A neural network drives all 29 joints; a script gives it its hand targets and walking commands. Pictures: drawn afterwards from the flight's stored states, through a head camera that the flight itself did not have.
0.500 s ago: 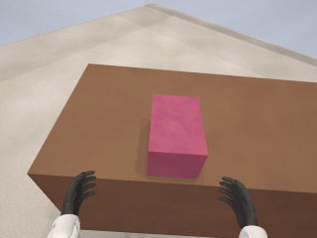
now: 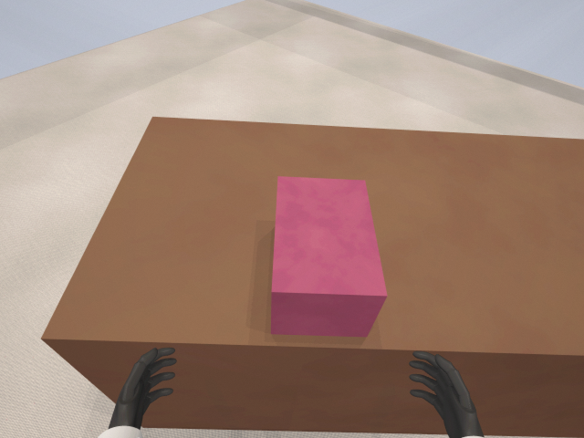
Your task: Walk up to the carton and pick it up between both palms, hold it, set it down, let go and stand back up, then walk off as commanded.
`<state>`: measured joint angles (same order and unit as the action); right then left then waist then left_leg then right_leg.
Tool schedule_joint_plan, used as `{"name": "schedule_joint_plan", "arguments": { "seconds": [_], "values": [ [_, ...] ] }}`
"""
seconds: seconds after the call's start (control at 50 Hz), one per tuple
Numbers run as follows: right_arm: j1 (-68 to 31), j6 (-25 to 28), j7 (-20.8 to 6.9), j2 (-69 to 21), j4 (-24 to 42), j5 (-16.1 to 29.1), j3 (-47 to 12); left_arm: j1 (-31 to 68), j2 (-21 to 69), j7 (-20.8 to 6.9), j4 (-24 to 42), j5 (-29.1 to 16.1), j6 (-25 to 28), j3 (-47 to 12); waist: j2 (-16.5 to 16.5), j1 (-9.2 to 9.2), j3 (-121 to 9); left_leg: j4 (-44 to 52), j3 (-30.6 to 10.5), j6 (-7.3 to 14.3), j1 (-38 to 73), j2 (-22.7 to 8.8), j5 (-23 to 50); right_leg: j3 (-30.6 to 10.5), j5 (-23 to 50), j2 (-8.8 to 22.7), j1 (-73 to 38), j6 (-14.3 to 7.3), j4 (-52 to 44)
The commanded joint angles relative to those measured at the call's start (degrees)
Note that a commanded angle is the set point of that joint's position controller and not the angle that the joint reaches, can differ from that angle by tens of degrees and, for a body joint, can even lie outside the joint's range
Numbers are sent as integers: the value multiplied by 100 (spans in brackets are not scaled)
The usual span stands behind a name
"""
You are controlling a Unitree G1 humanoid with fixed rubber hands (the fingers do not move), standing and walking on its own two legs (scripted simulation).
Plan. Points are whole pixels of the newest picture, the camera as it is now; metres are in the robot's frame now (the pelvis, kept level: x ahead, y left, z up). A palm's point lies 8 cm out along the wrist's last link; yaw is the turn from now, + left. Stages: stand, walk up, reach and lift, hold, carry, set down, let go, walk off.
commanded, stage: set down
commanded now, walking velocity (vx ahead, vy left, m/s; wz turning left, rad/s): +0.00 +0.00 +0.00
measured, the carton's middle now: (320, 253) +0.43 -0.03 -0.05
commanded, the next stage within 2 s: let go in 0.92 s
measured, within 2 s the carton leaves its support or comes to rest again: neither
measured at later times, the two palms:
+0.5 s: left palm (136, 414) +0.15 +0.22 -0.06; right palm (462, 418) +0.17 -0.22 -0.05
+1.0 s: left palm (133, 414) +0.15 +0.23 -0.08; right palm (463, 431) +0.16 -0.23 -0.07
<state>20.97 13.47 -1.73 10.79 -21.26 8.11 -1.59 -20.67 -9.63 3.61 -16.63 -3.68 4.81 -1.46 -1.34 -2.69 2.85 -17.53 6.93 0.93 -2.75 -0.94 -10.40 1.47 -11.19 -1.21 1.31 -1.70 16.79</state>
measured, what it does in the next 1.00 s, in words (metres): stands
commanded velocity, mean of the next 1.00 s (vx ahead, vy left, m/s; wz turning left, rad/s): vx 0.00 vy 0.00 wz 0.00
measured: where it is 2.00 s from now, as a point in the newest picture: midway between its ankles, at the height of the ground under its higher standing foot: outside the picture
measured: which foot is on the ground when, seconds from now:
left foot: down 0.00-1.00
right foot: down 0.00-1.00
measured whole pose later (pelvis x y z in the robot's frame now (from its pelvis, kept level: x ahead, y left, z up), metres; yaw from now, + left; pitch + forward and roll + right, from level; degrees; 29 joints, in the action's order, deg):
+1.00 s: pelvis +0.00 +0.00 +0.00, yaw +0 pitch -3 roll +0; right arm 12.1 13.0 -0.6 11.2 -39.6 0.3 1.0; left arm -12.6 -12.0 0.0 -28.6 0.1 -4.9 0.3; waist -1.0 -1.0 2.6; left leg -20.7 6.4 0.5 -6.1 -1.5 -12.0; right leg 1.9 -12.5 -1.6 4.2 -1.9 19.3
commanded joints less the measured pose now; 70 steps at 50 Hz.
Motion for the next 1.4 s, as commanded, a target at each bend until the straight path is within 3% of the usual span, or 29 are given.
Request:
{"name": "schedule_joint_plan", "arguments": {
  "seconds": [0.0,0.06,0.1,0.14,0.2,0.26,0.28,0.38,0.4,0.44,0.48,0.5,0.54,0.6,0.62,0.74,0.8,0.84,0.86,0.9,0.92,0.98,1.06,1.1,1.16,1.2,1.26,1.3,1.38],
  "values": [
    [-356,248,-57,457,974,29,225,434,-415,105,1011,-61,182,121,165,-33,-330,-81,-403,-202,554,-37,1666,-272,608,16,932,-119,-321],
    [-87,117,-12,411,423,-34,170,319,-446,-19,493,24,52,111,-7,73,-69,-45,-384,-146,487,50,1556,-331,549,21,817,-100,-458],
    [73,64,-53,541,-63,-10,192,4,-202,-67,222,222,-51,66,364,161,22,0,-389,-261,821,18,1645,-282,557,19,973,-146,-536],
    [-125,79,-13,444,488,-37,152,127,-358,-78,664,75,-84,186,159,38,-212,-72,-351,-197,829,36,1720,-280,656,71,951,-136,-563],
    [-475,-52,3,393,-54,-272,251,509,-408,-128,-61,235,-264,194,282,1,63,36,-286,-167,453,88,978,-278,-34,145,1146,-126,-571],
    [-865,33,30,407,822,-337,393,990,-638,27,929,1,-136,165,114,-85,-366,66,-293,-96,212,-11,600,-183,-206,107,1088,-42,-357],
    [-962,-133,16,386,81,-565,413,1044,-511,-39,-153,129,-302,128,-38,-63,127,170,-314,-107,19,1,146,-177,-660,103,1188,-55,-378],
    [-716,-166,116,308,379,-398,356,1021,-704,-96,484,-94,-307,199,-134,114,-498,-16,-246,-48,238,43,529,-266,-68,200,951,70,-330],
    [-597,-279,115,325,-516,-474,270,809,-606,-202,-355,63,-523,192,-27,177,-213,-49,-272,-107,380,54,571,-265,-65,200,1078,74,-395],
    [-517,-197,180,279,-209,-481,275,726,-696,-298,-107,-41,-484,272,-114,154,-461,-146,-241,-104,398,105,939,-325,611,259,933,130,-350],
    [-801,-288,181,273,-407,-587,292,975,-654,-360,-285,153,-623,273,89,260,-306,-143,-265,-138,483,90,743,-248,213,237,1123,67,-409],
    [-853,-249,130,262,-137,-524,314,922,-688,-285,123,109,-613,292,229,51,-306,-117,-266,-171,398,47,774,-204,189,200,1124,71,-323],
    [-1104,-327,127,267,-279,-608,347,1297,-696,-258,-46,215,-690,320,358,62,-65,-63,-257,-167,290,11,511,-167,-275,147,1195,1,-374],
    [-1003,-492,210,139,-733,-929,347,1310,-770,-416,-693,225,-880,363,14,221,256,-54,-292,-95,23,50,209,-255,-400,288,1215,92,-378],
    [-1057,-390,267,39,-184,-780,329,1344,-858,-413,-394,83,-823,350,-222,96,-60,-78,-165,-56,127,97,330,-260,-222,231,1122,146,-337],
    [-952,-110,148,406,-715,-705,361,1083,-798,-291,-88,256,-702,366,208,87,-620,-263,-329,-220,474,-4,1494,-131,1043,65,876,125,-55],
    [-821,14,152,552,-1182,-755,281,685,-628,-395,-876,498,-845,434,115,48,-536,-371,-335,-280,679,8,1838,-112,1278,10,946,102,-100],
    [-1059,156,140,506,-955,-709,354,978,-757,-327,-351,410,-776,491,323,10,-771,-468,-308,-297,682,8,2007,-80,1399,-2,941,99,-67],
    [-1010,100,115,602,-1682,-784,391,917,-600,-359,-789,526,-878,360,382,137,-501,-448,-287,-354,726,13,1984,-58,1260,-29,993,71,-149],
    [-1051,124,136,486,-1064,-695,354,1121,-704,-348,-352,391,-787,406,339,164,-503,-404,-269,-288,818,2,1942,-88,1103,-18,1176,61,-193],
    [-1169,113,133,506,-1478,-759,428,1249,-656,-339,-527,360,-861,242,377,273,-466,-456,-283,-324,828,2,1666,-61,881,-16,1316,63,-162],
    [-1229,115,91,548,-1363,-857,415,1115,-653,-376,-894,376,-917,326,25,276,-341,-420,-340,-190,611,-33,1564,-86,1192,45,1248,108,-124],
    [-1221,48,28,668,-1970,-749,400,1122,-498,-329,-964,500,-941,331,418,186,-253,-394,-358,-330,818,-25,1749,-59,915,-51,1342,33,-132],
    [-1592,-23,18,578,-1402,-805,356,1363,-551,-345,-751,418,-993,306,201,228,-308,-356,-318,-204,612,-19,1248,-105,730,-18,1430,23,-111],
    [-1689,-109,-69,797,-1844,-896,514,1346,-489,-251,-1037,523,-1073,301,301,127,-336,-279,-319,-245,358,-49,942,-16,447,-41,1207,-15,19],
    [-1620,-17,1,631,-1524,-903,479,1400,-568,-305,-1061,352,-997,348,-190,140,-638,-373,-261,-132,606,1,1053,-114,766,23,1199,59,-59],
    [-1729,-14,-10,651,-1407,-918,584,1519,-551,-250,-921,375,-943,238,-21,50,-574,-374,-270,-143,466,-27,912,-45,561,13,1357,52,59],
    [-1734,-117,21,655,-1638,-1009,489,1649,-530,-297,-1173,320,-1044,129,-210,295,-350,-278,-328,-67,396,-16,498,-115,366,87,1299,70,-64],
    [-1711,-200,34,570,-1734,-1016,602,1683,-523,-250,-1001,446,-1102,139,-38,261,-212,-228,-411,-152,358,-57,338,-70,185,51,1270,22,-2]
  ]
}}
